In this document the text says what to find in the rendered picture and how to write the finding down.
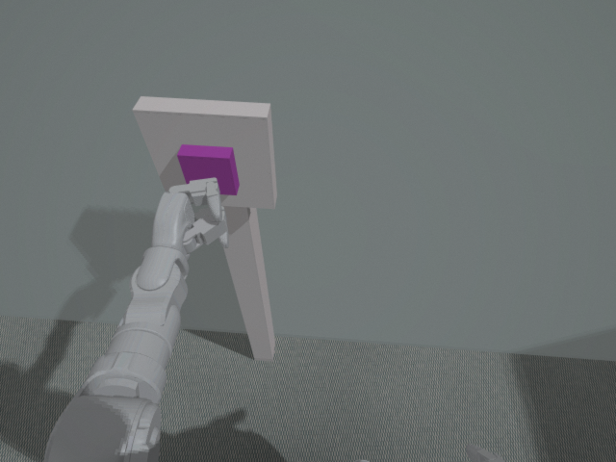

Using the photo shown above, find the left robot forearm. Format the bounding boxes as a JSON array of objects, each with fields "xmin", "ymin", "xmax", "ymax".
[{"xmin": 44, "ymin": 246, "xmax": 189, "ymax": 462}]

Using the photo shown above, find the robot left hand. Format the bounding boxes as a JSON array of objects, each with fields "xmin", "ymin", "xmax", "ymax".
[{"xmin": 151, "ymin": 177, "xmax": 229, "ymax": 261}]

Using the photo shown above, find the button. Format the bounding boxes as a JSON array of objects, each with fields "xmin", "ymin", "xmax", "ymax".
[{"xmin": 177, "ymin": 144, "xmax": 240, "ymax": 195}]

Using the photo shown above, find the left robot upper arm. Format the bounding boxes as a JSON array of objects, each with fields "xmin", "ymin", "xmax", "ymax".
[{"xmin": 48, "ymin": 396, "xmax": 161, "ymax": 462}]

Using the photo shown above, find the panel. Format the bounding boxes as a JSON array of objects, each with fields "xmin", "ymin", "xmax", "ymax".
[{"xmin": 132, "ymin": 96, "xmax": 277, "ymax": 362}]

